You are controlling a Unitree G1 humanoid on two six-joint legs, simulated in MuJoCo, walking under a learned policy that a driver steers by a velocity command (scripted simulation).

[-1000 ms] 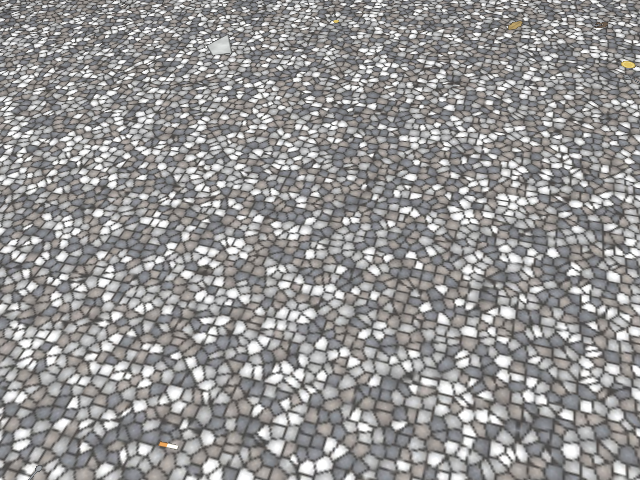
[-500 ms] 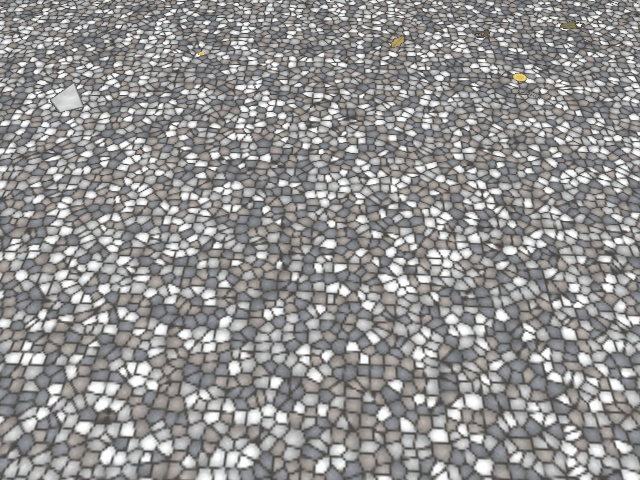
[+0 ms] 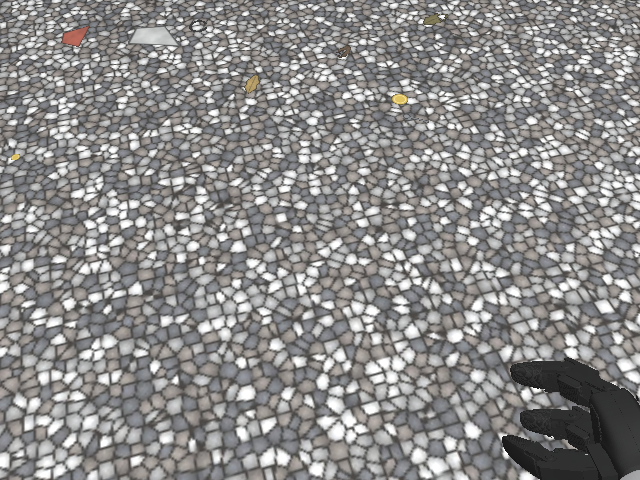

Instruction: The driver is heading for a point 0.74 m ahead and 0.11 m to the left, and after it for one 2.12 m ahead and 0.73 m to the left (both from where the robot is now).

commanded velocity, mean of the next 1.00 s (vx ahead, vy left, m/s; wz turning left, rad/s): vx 1.00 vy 0.00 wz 0.28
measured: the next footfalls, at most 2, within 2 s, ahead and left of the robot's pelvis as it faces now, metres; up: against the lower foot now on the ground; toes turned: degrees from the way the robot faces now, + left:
left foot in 0.04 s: +0.24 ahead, +0.17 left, +0.00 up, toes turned -5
right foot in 0.48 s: +0.62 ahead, -0.09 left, +0.00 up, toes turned -6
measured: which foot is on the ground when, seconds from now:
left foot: up 0.00-0.02, down 0.04-0.48, up 0.50-0.90, down 0.92-1.00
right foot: down 0.00-0.02, up 0.04-0.46, down 0.48-0.92, up 0.94-1.00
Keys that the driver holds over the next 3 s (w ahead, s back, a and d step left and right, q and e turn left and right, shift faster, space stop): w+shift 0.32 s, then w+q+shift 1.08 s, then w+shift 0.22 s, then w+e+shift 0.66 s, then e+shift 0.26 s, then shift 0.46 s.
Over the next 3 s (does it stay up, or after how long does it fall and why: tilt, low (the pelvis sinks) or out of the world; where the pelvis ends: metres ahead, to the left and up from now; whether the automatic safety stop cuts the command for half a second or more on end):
stays up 2.18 0.85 0.01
